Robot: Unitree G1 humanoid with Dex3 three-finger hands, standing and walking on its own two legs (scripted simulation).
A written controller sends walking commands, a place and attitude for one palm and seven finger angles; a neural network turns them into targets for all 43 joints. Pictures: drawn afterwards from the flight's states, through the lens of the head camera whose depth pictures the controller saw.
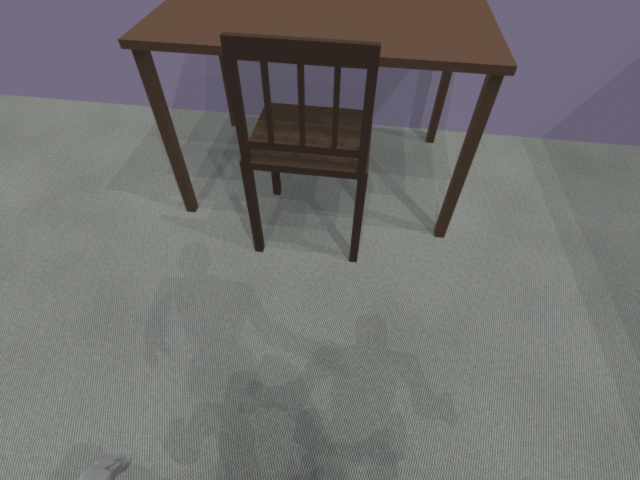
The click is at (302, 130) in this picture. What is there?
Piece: chair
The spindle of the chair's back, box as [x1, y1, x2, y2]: [297, 64, 305, 145]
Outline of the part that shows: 297,64 300,145 304,145 305,134 303,65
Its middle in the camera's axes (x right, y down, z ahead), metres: -0.06 -0.38 +1.10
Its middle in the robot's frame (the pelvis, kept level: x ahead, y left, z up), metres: +1.07 +0.12 -0.10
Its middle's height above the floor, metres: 0.67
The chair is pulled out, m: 0.00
